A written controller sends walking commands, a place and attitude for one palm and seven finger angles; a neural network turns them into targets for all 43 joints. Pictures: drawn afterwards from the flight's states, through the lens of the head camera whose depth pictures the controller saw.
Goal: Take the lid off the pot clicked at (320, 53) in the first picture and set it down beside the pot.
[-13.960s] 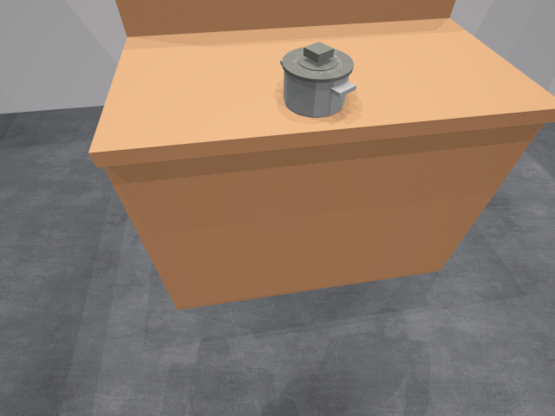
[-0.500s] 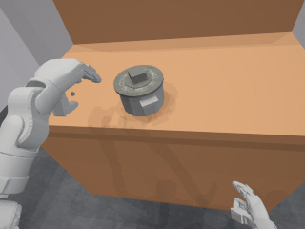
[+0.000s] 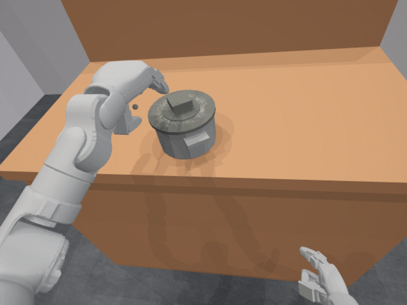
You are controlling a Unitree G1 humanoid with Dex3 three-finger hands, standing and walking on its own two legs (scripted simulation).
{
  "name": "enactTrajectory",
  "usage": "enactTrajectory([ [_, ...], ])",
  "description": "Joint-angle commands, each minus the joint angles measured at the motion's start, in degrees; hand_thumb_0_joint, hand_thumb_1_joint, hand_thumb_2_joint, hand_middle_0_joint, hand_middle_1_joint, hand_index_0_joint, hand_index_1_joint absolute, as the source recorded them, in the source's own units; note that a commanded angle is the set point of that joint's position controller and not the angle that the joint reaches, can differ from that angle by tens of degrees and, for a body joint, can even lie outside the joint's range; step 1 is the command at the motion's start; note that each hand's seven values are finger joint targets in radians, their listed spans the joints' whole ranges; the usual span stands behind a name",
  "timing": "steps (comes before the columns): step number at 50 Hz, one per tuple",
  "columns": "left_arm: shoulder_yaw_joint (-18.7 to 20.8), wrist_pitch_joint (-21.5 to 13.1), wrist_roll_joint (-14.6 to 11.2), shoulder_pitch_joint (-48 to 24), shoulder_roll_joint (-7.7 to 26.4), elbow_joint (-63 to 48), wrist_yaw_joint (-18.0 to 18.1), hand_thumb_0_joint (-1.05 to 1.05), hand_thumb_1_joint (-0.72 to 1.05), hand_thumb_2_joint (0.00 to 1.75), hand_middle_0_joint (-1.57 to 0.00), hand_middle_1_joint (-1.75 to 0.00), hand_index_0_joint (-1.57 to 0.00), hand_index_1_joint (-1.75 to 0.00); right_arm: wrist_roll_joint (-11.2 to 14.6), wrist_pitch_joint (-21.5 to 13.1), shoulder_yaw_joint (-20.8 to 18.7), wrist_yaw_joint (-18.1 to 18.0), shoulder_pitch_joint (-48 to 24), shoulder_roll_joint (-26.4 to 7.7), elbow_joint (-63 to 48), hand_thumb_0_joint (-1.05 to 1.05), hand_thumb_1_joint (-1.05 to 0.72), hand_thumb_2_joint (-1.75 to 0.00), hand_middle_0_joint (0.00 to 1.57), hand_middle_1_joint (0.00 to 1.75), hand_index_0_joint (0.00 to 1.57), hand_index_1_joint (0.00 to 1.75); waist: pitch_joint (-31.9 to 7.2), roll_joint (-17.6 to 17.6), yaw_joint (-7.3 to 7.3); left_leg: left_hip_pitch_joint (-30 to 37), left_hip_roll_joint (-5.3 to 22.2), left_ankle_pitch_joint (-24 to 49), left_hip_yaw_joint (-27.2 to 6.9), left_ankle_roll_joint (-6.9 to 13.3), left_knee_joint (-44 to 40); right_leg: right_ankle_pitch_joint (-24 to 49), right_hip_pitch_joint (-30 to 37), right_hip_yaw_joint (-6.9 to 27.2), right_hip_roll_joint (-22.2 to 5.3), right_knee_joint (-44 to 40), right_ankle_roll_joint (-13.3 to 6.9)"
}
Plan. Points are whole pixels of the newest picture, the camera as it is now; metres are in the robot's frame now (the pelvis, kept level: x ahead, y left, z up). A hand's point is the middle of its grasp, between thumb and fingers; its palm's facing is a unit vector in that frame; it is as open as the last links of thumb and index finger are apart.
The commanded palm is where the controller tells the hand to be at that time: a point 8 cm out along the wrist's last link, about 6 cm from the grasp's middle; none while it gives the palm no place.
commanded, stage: move the open hand above the knob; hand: left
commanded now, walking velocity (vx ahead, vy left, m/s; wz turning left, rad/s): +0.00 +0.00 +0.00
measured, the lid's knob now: (179, 101) +0.50 +0.08 +0.16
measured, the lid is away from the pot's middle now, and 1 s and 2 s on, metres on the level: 0.00 0.00 0.00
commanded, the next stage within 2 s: lower the open fingers around the knob in 1.52 s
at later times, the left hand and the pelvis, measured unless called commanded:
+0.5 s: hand (162, 85) +0.46 +0.10 +0.23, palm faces -0.10 -0.03 -0.99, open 10.0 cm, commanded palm +0.44 +0.11 +0.29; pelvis +0.02 +0.00 +0.00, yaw +0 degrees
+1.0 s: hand (171, 81) +0.47 +0.08 +0.23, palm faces -0.12 -0.03 -0.99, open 10.0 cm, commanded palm +0.45 +0.10 +0.29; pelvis +0.03 +0.01 +0.00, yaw +0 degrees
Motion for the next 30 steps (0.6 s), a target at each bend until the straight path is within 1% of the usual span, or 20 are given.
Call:
enactTrajectory([
  [1, 8.9, 0.8, 1.9, -31.6, 12.3, -7.2, 2.8, 0.00, -0.36, 1.63, -0.87, -0.08, -0.87, -0.08, -0.1, -3.3, -2.2, -0.5, -7.9, -5.1, -9.1, 0.00, -0.90, -0.90, 0.20, 0.30, 0.20, 0.30, -19.7, -7.0, -0.26, -1.2, -0.4, 9.9, -2.4, 1.0, -4.1, 5.1, 14.0, 1.1, 2.0, -2.2, -1.8],
  [2, 9.5, 0.7, 0.9, -30.0, 12.1, -7.2, 3.1, 0.00, -0.36, 1.63, -0.87, -0.08, -0.87, -0.08, 0.1, -3.5, -2.5, -0.2, -8.3, -5.6, -9.4, 0.00, -0.90, -0.90, 0.20, 0.30, 0.20, 0.30, -20.7, -5.9, -0.35, -0.3, -0.3, 11.3, -2.6, 1.1, -3.1, 6.5, 14.2, 1.1, 1.9, -1.9, -2.0],
  [3, 9.9, 0.9, 1.8, -30.7, 12.5, -7.7, 2.9, 0.00, -0.36, 1.63, -0.87, -0.08, -0.87, -0.08, -0.3, -3.6, -2.3, -0.3, -7.3, -5.0, -9.1, 0.00, -0.90, -0.90, 0.20, 0.30, 0.20, 0.30, -23.2, -8.0, 0.21, -0.3, -0.6, 13.2, -2.3, 1.2, -3.6, 8.8, 16.7, 1.5, 2.0, -1.6, -1.9],
  [4, 10.3, 1.5, 2.3, -29.8, 13.1, -4.9, 2.8, 0.00, -0.36, 1.63, -0.87, -0.08, -0.87, -0.08, -0.3, -3.1, -2.4, -0.3, -7.5, -5.4, -8.9, 0.00, -0.90, -0.90, 0.20, 0.30, 0.20, 0.30, -20.8, -8.8, -0.02, -1.8, -0.2, 13.0, -2.1, 1.1, -3.6, 9.3, 16.0, 1.4, 1.8, -1.8, -1.9],
  [5, 7.3, 2.0, 2.2, -30.7, 9.6, -3.3, 2.5, 0.00, -0.36, 1.63, -0.87, -0.08, -0.87, -0.08, -0.2, -2.8, -2.2, -0.2, -7.4, -5.3, -8.6, 0.00, -0.90, -0.90, 0.20, 0.30, 0.20, 0.30, -19.0, -8.7, -0.59, -2.4, -0.4, 12.6, -1.9, 1.0, -3.7, 9.3, 14.8, 1.1, 1.7, -2.0, -1.8],
  [7, 8.9, 2.2, 1.3, -28.8, 10.5, -1.4, 2.8, 0.00, -0.36, 1.63, -0.87, -0.08, -0.87, -0.08, 0.1, -2.5, -2.7, 0.0, -7.0, -6.0, -8.4, 0.00, -0.90, -0.90, 0.20, 0.30, 0.20, 0.30, -18.5, -9.2, -0.63, -2.3, -0.2, 12.5, -1.9, 1.2, -3.3, 9.6, 14.8, 1.1, 1.7, -2.4, -1.8],
  [9, 9.1, 2.4, 2.5, -31.3, 11.6, -2.5, 2.4, 0.00, -0.36, 1.63, -0.87, -0.08, -0.87, -0.08, -0.2, -2.4, -2.5, -0.1, -6.9, -5.7, -8.7, 0.00, -0.90, -0.90, 0.20, 0.30, 0.20, 0.30, -20.1, -9.8, -0.30, -2.7, -0.3, 13.0, -1.8, 1.2, -3.7, 10.5, 16.5, 1.5, 1.6, -2.1, -1.7],
  [10, 6.4, 2.7, 2.6, -32.3, 8.8, -1.8, 2.2, 0.00, -0.36, 1.63, -0.87, -0.08, -0.87, -0.08, 0.0, -2.3, -2.3, -0.1, -7.2, -5.4, -8.7, 0.00, -0.90, -0.90, 0.20, 0.30, 0.20, 0.30, -19.4, -9.5, -0.92, -2.4, -0.3, 12.9, -1.6, 1.2, -3.8, 10.3, 15.3, 1.3, 1.7, -2.1, -1.7],
  [12, 6.7, 2.7, 1.7, -33.1, 8.7, -1.3, 2.6, 0.00, -0.36, 1.63, -0.87, -0.08, -0.87, -0.08, 0.2, -2.4, -2.8, 0.1, -6.6, -5.9, -8.4, 0.00, -0.90, -0.90, 0.20, 0.30, 0.20, 0.30, -19.7, -8.8, -1.38, -1.2, -0.3, 13.6, -2.0, 1.4, -3.0, 11.1, 14.9, 1.1, 1.8, -2.0, -1.8],
  [13, 5.9, 2.7, 2.5, -35.5, 8.6, -2.5, 2.3, 0.00, -0.36, 1.63, -0.87, -0.08, -0.87, -0.08, 0.0, -2.4, -2.5, 0.0, -6.3, -5.4, -8.5, 0.00, -0.90, -0.90, 0.20, 0.30, 0.20, 0.30, -22.1, -8.7, -1.10, -0.8, -0.5, 14.5, -1.9, 1.3, -3.5, 11.8, 16.3, 1.2, 2.0, -1.7, -1.8],
  [16, 5.3, 3.7, 3.2, -39.4, 8.3, 1.2, 2.5, 0.00, -0.36, 1.63, -0.87, -0.08, -0.87, -0.08, 0.0, -2.4, -2.6, -0.4, -5.5, -5.4, -7.4, 0.00, -0.90, -0.90, 0.20, 0.30, 0.20, 0.30, -21.5, -8.9, -1.84, -0.8, -0.5, 14.5, -1.8, 1.4, -3.2, 12.5, 15.4, 1.2, 2.1, -1.7, -1.8],
  [17, 3.6, 3.5, 1.8, -39.7, 5.9, 2.1, 2.7, 0.00, -0.36, 1.63, -0.87, -0.08, -0.87, -0.08, 0.3, -2.4, -2.9, -0.2, -5.7, -5.8, -7.1, 0.00, -0.90, -0.90, 0.20, 0.30, 0.20, 0.30, -20.6, -8.1, -2.62, -0.2, -0.5, 13.7, -2.2, 1.4, -2.8, 11.8, 14.1, 0.9, 2.0, -2.0, -1.8],
  [18, 4.3, 3.3, 2.7, -42.3, 7.1, 0.9, 2.8, 0.00, -0.36, 1.63, -0.87, -0.08, -0.87, -0.08, 0.0, -2.6, -2.7, -0.2, -4.6, -5.3, -6.9, 0.00, -0.90, -0.90, 0.20, 0.30, 0.20, 0.30, -23.4, -8.2, -2.04, 0.5, -0.7, 15.1, -2.3, 1.4, -3.3, 12.9, 15.8, 1.1, 2.3, -1.7, -1.8],
  [21, 3.8, 4.5, 3.6, -43.8, 6.2, 6.0, 2.9, 0.00, -0.36, 1.63, -0.87, -0.08, -0.87, -0.08, -0.2, -2.5, -2.6, -0.3, -4.3, -5.4, -5.9, 0.00, -0.90, -0.90, 0.20, 0.30, 0.20, 0.30, -22.4, -9.4, -2.41, -0.6, -0.7, 16.1, -2.2, 1.4, -3.1, 14.9, 15.6, 1.0, 2.2, -1.4, -1.9],
  [22, 5.2, 4.3, 2.4, -42.0, 6.7, 6.7, 3.3, 0.00, -0.36, 1.63, -0.87, -0.08, -0.87, -0.08, -0.1, -2.5, -3.1, -0.2, -4.1, -6.2, -5.7, 0.00, -0.90, -0.90, 0.20, 0.30, 0.20, 0.30, -22.5, -9.1, -2.33, -0.2, -0.6, 16.3, -2.3, 1.5, -2.8, 15.6, 16.0, 1.0, 2.0, -1.7, -2.0],
  [23, 5.4, 4.5, 3.6, -42.6, 7.3, 8.2, 3.1, 0.00, -0.36, 1.63, -0.87, -0.08, -0.87, -0.08, -0.3, -2.4, -2.6, -0.3, -3.8, -5.7, -5.7, 0.00, -0.90, -0.90, 0.20, 0.30, 0.20, 0.30, -23.3, -11.0, -1.94, -1.0, -0.7, 16.4, -2.1, 1.5, -3.3, 15.8, 16.9, 1.2, 2.1, -1.6, -1.8],
  [26, 1.0, 5.1, 4.1, -46.2, 2.4, 10.4, 2.8, 0.00, -0.36, 1.63, -0.87, -0.08, -0.87, -0.08, -0.1, -2.0, -2.7, -0.1, -3.9, -5.4, -5.4, 0.00, -0.90, -0.90, 0.20, 0.30, 0.20, 0.30, -21.4, -9.6, -3.07, -1.0, -0.5, 15.9, -2.0, 1.3, -3.4, 15.0, 14.4, 0.7, 2.1, -1.4, -2.0],
  [27, -0.1, 4.9, 2.8, -45.2, 0.4, 11.6, 3.0, 0.00, -0.36, 1.63, -0.87, -0.08, -0.87, -0.08, 0.0, -2.0, -3.0, 0.0, -3.9, -5.7, -5.4, 0.00, -0.90, -0.90, 0.20, 0.30, 0.20, 0.30, -20.9, -9.3, -3.38, -0.7, -0.7, 15.6, -2.3, 1.5, -2.9, 14.8, 13.9, 0.6, 2.0, -1.8, -2.1],
  [28, 1.8, 5.1, 3.7, -46.8, 2.9, 11.9, 3.1, 0.00, -0.36, 1.63, -0.87, -0.08, -0.87, -0.08, -0.3, -2.0, -2.8, 0.0, -3.2, -5.6, -5.0, 0.00, -0.90, -0.90, 0.20, 0.30, 0.20, 0.30, -22.7, -9.7, -2.95, -0.7, -0.8, 15.7, -2.1, 1.4, -3.3, 15.1, 15.0, 0.8, 2.2, -1.6, -2.0],
  [30, 0.7, 5.1, 4.4, -51.0, 2.1, 12.0, 3.0, 0.00, -0.36, 1.63, -0.87, -0.08, -0.87, -0.08, -0.4, -2.1, -2.7, -0.2, -3.2, -5.4, -5.0, 0.00, -0.90, -0.90, 0.20, 0.30, 0.20, 0.30, -23.8, -9.3, -3.46, -0.3, -0.9, 16.7, -2.2, 1.5, -3.2, 16.2, 15.1, 0.9, 2.2, -1.2, -2.1],
])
